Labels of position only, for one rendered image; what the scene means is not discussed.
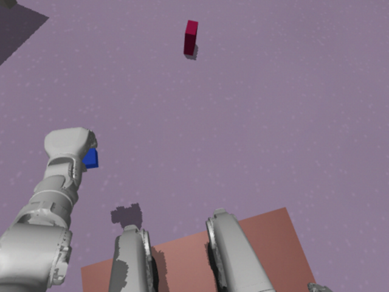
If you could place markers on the left robot arm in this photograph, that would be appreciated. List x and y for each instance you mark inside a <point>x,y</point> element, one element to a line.
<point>35,249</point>

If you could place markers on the left robot hand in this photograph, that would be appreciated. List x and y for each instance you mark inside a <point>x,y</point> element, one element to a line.
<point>76,141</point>

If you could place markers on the right robot foot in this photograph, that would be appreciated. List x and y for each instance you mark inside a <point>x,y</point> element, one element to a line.
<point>215,270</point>

